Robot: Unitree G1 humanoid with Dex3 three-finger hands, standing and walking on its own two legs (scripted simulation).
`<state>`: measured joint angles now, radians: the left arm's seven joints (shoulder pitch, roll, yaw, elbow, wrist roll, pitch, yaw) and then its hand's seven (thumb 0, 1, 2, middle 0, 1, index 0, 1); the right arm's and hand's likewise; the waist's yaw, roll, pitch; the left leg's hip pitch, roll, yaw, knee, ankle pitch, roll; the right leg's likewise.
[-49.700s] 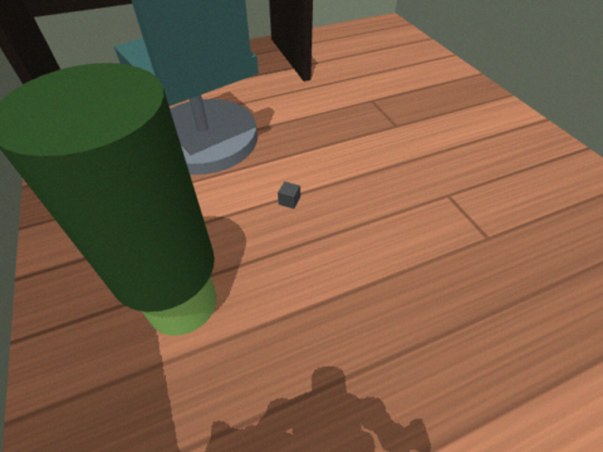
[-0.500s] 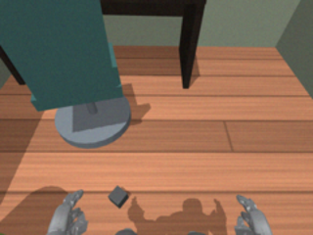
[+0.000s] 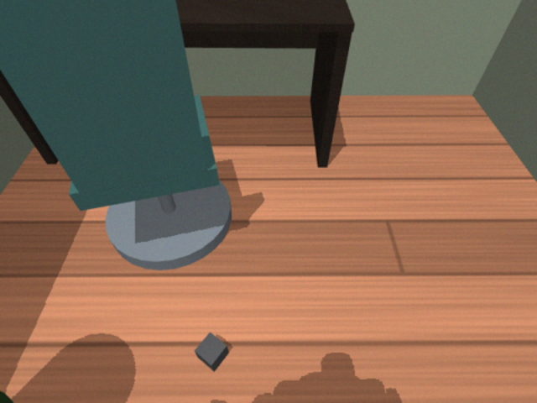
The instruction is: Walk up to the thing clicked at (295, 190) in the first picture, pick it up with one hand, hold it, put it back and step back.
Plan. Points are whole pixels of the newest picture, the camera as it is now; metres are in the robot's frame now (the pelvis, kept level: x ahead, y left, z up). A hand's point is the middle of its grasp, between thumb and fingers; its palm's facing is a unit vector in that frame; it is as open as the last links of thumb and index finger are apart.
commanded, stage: stand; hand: left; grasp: from above
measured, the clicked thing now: (212, 351) +0.41 +0.21 -0.73
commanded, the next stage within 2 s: step back in 1.94 s
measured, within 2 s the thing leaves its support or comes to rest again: neither
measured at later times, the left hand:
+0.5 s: hand out of the picture +0.03 +0.23 -0.15, palm faces +0.00 -0.94 -0.34, open 7.4 cm
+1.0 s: hand out of the picture +0.06 +0.22 -0.15, palm faces -0.02 -0.95 -0.33, open 7.4 cm
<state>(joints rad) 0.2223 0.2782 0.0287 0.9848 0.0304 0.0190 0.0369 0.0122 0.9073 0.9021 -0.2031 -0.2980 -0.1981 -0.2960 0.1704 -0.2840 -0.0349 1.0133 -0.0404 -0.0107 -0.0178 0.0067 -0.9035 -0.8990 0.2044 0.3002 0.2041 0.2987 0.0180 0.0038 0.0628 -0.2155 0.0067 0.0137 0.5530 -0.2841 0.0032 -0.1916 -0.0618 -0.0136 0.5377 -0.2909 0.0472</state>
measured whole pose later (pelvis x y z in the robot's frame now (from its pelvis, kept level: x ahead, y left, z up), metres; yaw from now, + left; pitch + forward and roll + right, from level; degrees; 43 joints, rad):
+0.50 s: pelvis -0.02 -0.01 +0.01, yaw +0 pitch -5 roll +0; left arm 0.17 0.30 0.02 1.13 0.03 0.00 0.02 0.01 0.91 0.90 -0.20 -0.30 -0.20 -0.30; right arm 0.15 -0.32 -0.04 1.13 -0.03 0.00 0.00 0.00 -0.90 -0.90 0.20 0.30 0.20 0.30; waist 0.00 0.02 0.07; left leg -0.13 0.02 0.01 0.37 -0.16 -0.02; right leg -0.11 -0.04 -0.02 0.37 -0.18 0.03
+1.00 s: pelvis +0.00 -0.01 +0.01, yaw -1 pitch -3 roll +0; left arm 0.14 0.30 0.01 1.14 0.02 0.00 0.01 0.01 0.91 0.90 -0.20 -0.30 -0.20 -0.30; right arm 0.13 -0.32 -0.01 1.14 -0.02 -0.01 0.00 0.00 -0.90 -0.90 0.20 0.30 0.20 0.30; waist 0.00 0.01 0.06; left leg -0.12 0.03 0.02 0.35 -0.17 -0.02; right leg -0.11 -0.04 -0.01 0.35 -0.19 0.03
